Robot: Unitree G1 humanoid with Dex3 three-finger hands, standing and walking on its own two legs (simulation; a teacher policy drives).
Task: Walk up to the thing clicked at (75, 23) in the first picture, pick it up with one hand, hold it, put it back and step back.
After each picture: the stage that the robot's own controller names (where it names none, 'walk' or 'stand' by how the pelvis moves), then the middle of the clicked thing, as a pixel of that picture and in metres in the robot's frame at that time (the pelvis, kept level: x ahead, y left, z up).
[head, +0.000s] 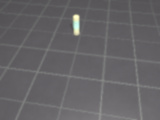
stand; (76, 25) +1.67 +0.11 -0.65
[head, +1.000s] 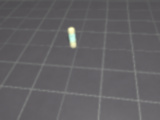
walk; (72, 37) +1.54 +0.25 -0.64
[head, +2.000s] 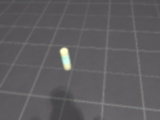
walk; (65, 59) +1.05 +0.29 -0.65
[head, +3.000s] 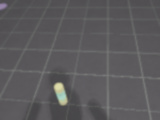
walk; (61, 94) +0.69 +0.26 -0.65
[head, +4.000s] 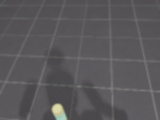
stand; (60, 115) +0.46 +0.23 -0.63
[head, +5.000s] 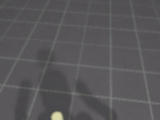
stand; out of the picture +0.44 +0.19 -0.66
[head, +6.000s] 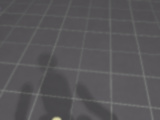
stand; out of the picture +0.42 +0.20 -0.66
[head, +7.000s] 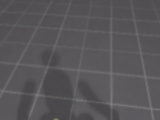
stand; out of the picture +0.40 +0.21 -0.66
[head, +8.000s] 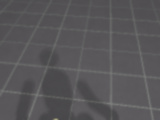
stand; out of the picture +0.40 +0.21 -0.66
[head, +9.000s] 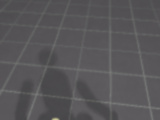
go down; out of the picture +0.40 +0.20 -0.66
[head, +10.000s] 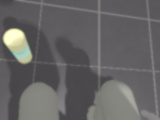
go down; (20, 49) +0.48 +0.24 -0.28
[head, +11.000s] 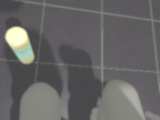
approach; (22, 48) +0.48 +0.24 -0.25
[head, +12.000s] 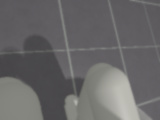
close in; out of the picture +0.47 +0.29 -0.16
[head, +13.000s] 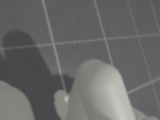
close; out of the picture +0.46 +0.30 -0.16
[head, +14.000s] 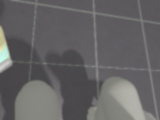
lift; out of the picture +0.39 +0.28 -0.04
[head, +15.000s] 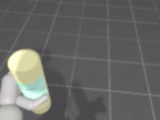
hold; (34, 87) +0.31 +0.17 +0.07
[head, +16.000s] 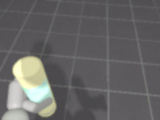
hold; (39, 91) +0.31 +0.16 +0.04
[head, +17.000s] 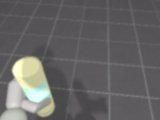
hold; (37, 91) +0.31 +0.16 +0.04
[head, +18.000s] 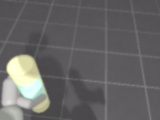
crouch; (32, 88) +0.33 +0.18 +0.01
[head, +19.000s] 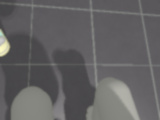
lower; out of the picture +0.48 +0.25 -0.04
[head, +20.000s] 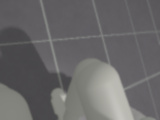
lower; out of the picture +0.46 +0.30 -0.17
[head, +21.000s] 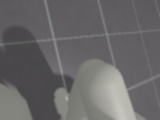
lower; out of the picture +0.46 +0.31 -0.16
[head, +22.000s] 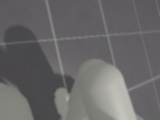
lower; out of the picture +0.45 +0.30 -0.17
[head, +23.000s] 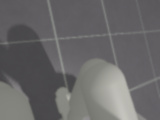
lower; out of the picture +0.45 +0.30 -0.17
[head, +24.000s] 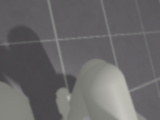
draw back; out of the picture +0.45 +0.29 -0.17
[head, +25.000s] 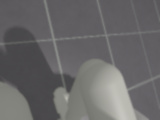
rise; out of the picture +0.44 +0.30 -0.17
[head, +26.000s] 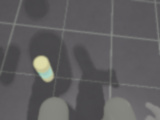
walk; (45, 70) +0.46 +0.21 -0.39
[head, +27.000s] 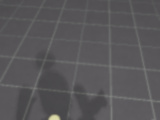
stand; out of the picture +0.40 +0.19 -0.59
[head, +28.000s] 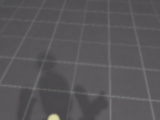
stand; out of the picture +0.41 +0.20 -0.60
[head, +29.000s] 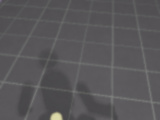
stand; out of the picture +0.42 +0.19 -0.62
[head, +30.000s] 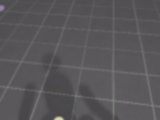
stand; out of the picture +0.42 +0.19 -0.66
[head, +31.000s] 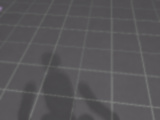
stand; out of the picture +0.40 +0.20 -0.66
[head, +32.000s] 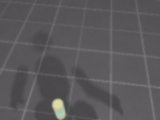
walk; (59, 109) +0.44 +0.17 -0.64
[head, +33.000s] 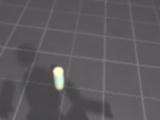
walk; (59, 79) +0.69 +0.18 -0.64
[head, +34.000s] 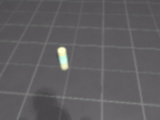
stand; (63, 59) +1.03 +0.28 -0.63
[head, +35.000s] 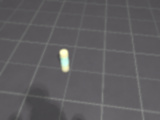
stand; (64, 61) +1.02 +0.18 -0.65
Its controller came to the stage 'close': yes
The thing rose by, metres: 0.69
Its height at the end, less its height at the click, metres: +0.00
